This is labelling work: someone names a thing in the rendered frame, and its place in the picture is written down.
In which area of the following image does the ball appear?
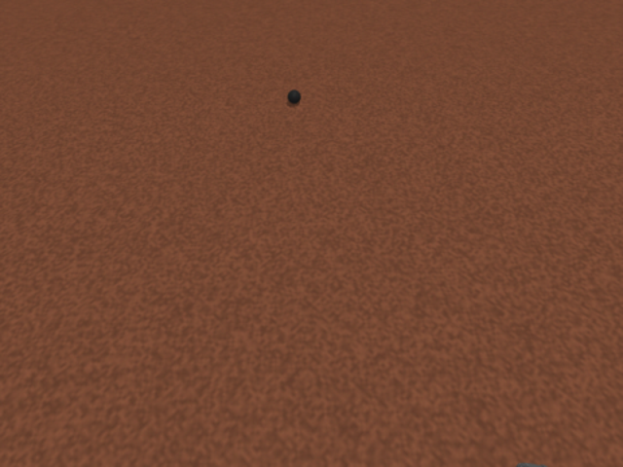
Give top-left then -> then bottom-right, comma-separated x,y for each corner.
288,90 -> 301,104

